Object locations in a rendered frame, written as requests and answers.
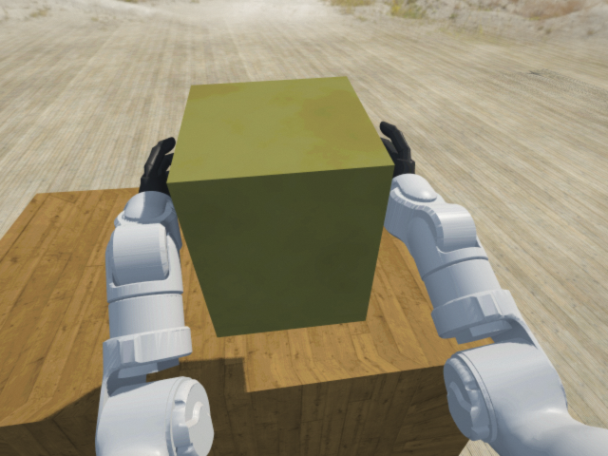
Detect right robot forearm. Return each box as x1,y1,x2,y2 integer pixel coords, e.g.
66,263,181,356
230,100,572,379
384,174,568,411

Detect robot left hand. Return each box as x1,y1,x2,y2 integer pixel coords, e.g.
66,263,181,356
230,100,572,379
139,137,176,198

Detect pedestal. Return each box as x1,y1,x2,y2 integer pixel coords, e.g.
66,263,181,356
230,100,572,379
0,187,494,456

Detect carton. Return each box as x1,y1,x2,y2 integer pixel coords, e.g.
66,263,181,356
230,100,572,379
166,76,395,337

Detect robot left upper arm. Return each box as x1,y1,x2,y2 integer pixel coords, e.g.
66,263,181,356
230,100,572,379
97,376,214,456

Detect left robot forearm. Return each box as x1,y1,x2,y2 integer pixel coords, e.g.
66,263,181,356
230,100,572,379
95,191,192,456

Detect robot right upper arm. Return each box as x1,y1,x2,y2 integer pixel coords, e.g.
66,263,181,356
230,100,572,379
444,338,608,456

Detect robot right hand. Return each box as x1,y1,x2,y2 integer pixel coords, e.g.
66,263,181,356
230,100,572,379
380,122,415,178

